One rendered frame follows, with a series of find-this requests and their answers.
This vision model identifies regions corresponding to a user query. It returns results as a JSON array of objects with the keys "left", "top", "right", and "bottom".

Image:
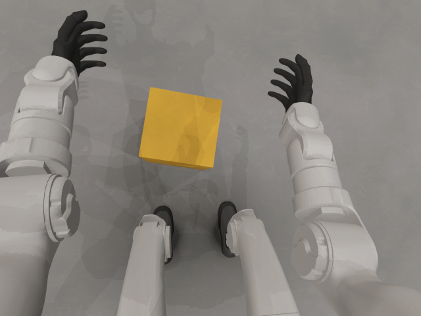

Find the carton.
[{"left": 139, "top": 87, "right": 222, "bottom": 170}]

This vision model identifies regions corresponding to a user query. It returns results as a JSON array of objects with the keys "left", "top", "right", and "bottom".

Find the left robot shin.
[{"left": 133, "top": 215, "right": 165, "bottom": 239}]

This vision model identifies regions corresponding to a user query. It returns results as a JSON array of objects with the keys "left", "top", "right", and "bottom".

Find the robot right thigh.
[{"left": 228, "top": 216, "right": 300, "bottom": 316}]

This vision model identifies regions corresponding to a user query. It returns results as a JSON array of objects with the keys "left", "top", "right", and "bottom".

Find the robot right upper arm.
[{"left": 291, "top": 220, "right": 421, "bottom": 316}]

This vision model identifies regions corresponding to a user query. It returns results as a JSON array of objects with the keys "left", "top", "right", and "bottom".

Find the robot left upper arm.
[{"left": 0, "top": 173, "right": 80, "bottom": 316}]

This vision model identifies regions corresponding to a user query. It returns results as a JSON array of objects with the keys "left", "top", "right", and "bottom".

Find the right robot forearm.
[{"left": 279, "top": 102, "right": 378, "bottom": 256}]

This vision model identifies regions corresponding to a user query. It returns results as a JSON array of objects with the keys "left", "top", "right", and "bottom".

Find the robot left hand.
[{"left": 51, "top": 10, "right": 108, "bottom": 77}]

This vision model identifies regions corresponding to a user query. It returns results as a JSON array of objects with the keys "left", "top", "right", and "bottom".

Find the robot right hand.
[{"left": 268, "top": 54, "right": 313, "bottom": 113}]

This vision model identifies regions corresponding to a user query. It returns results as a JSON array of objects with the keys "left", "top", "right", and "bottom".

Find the left robot forearm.
[{"left": 0, "top": 55, "right": 79, "bottom": 178}]

